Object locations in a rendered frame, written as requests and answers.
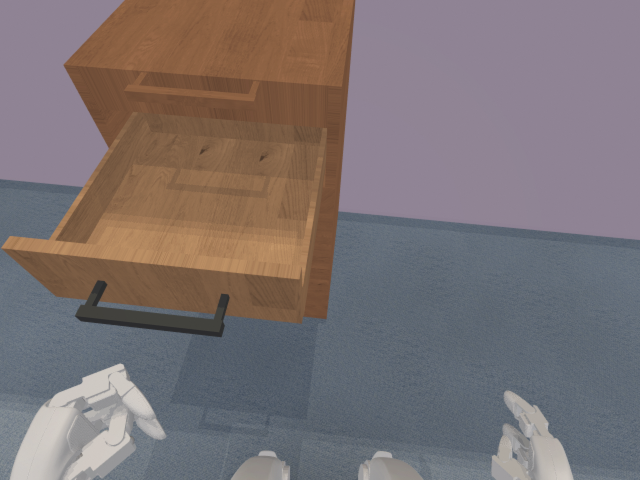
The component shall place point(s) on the right robot shin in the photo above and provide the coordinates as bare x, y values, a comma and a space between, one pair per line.
382, 454

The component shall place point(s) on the left robot hand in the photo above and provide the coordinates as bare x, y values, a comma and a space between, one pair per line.
60, 431

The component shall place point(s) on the right robot hand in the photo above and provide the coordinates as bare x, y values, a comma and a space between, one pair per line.
541, 458

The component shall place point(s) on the drawer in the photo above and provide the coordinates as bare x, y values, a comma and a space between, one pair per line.
183, 209

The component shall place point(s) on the cabinet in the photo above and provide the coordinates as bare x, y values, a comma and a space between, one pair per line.
294, 55

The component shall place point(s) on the robot right thigh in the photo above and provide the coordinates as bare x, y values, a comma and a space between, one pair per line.
384, 468

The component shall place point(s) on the handle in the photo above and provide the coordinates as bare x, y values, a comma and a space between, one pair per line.
188, 97
90, 312

